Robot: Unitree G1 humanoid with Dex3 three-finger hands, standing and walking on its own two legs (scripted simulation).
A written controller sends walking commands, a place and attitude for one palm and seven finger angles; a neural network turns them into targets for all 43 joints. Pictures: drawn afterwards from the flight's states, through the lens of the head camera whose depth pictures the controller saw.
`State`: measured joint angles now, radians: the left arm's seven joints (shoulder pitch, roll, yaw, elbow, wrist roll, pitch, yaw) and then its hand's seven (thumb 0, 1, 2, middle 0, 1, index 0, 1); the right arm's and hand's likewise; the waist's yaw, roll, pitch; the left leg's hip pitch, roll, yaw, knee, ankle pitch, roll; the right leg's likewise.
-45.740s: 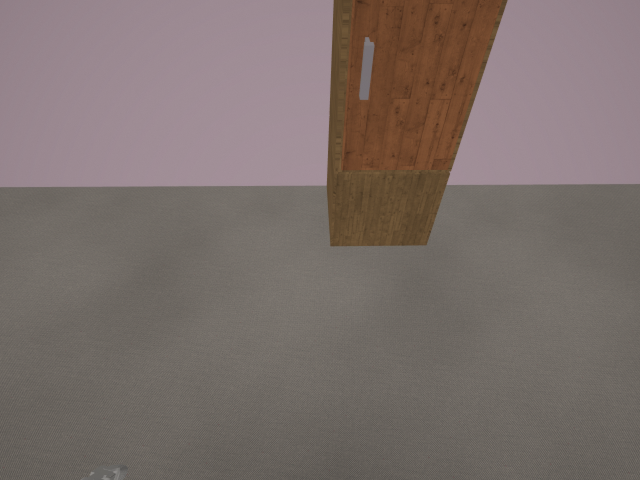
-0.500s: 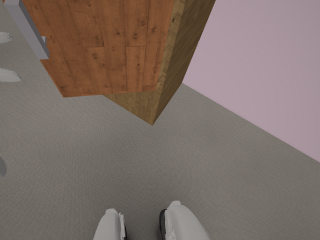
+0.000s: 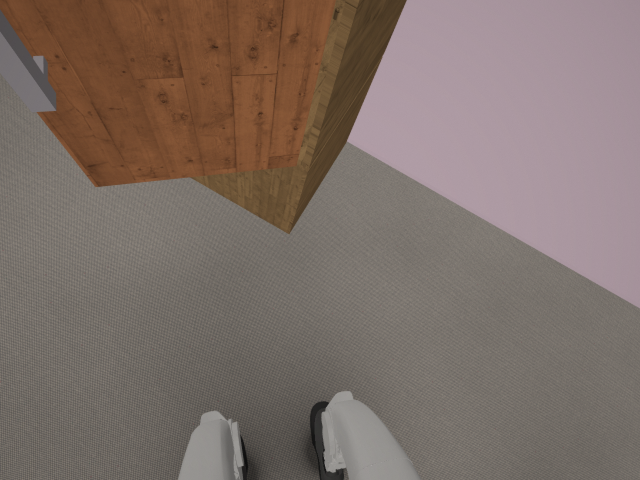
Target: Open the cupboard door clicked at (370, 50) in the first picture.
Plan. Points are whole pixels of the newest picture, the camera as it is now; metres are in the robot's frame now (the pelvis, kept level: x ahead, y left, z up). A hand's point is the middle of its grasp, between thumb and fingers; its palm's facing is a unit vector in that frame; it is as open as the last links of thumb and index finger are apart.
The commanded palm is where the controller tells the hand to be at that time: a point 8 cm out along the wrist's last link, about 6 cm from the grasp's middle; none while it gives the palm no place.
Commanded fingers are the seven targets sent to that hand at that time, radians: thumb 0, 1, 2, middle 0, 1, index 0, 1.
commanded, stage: move the hooked fingers beside the handle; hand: left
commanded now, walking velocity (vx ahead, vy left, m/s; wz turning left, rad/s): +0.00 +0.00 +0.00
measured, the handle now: (6, 32) +0.58 +0.25 +0.09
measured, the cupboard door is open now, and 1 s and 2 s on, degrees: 41 41 41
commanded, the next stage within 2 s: slide the fingers in behind the handle in 0.50 s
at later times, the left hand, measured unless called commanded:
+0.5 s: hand out of the picture +0.52 +0.31 +0.09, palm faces +0.09 -1.00 +0.00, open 14.0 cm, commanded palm +0.51 +0.34 +0.09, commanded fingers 0.00 -0.50 0.30 -0.30 -1.20 -0.30 -1.20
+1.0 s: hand out of the picture +0.52 +0.28 +0.09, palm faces +0.07 -1.00 +0.00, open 14.0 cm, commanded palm +0.51 +0.31 +0.09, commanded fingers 0.00 -0.50 0.30 -0.30 -1.20 -0.30 -1.20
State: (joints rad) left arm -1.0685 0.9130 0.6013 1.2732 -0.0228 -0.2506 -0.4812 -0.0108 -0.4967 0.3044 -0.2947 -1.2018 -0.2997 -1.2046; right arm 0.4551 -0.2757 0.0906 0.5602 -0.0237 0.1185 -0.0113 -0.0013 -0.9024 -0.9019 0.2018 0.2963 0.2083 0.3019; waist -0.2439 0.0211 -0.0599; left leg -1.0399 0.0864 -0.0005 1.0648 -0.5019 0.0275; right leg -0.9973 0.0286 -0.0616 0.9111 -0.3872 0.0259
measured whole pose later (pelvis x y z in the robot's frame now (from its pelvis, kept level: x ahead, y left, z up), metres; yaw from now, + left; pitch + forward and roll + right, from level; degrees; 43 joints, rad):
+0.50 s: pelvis +0.00 +0.00 +0.00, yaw +1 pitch +26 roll -6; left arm -1.03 0.87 0.57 1.26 -0.05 -0.27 -0.49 -0.01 -0.50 0.30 -0.29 -1.20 -0.30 -1.20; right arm 0.41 -0.29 0.08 0.56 -0.02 0.12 -0.01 0.00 -0.90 -0.90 0.20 0.30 0.21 0.30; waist -0.22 0.02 -0.07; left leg -1.01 0.08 -0.02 1.06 -0.50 0.02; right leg -0.96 0.03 -0.08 0.91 -0.39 0.02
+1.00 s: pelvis -0.01 -0.01 +0.00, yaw +1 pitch +25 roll -6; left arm -1.08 0.82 0.52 1.28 -0.04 -0.28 -0.42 -0.01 -0.50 0.30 -0.29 -1.20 -0.30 -1.21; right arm 0.43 -0.28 0.09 0.58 -0.02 0.10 -0.01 0.00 -0.90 -0.90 0.20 0.30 0.21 0.30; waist -0.24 0.02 -0.07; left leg -1.03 0.08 -0.02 1.07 -0.49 0.02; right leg -0.98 0.02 -0.07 0.92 -0.38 0.02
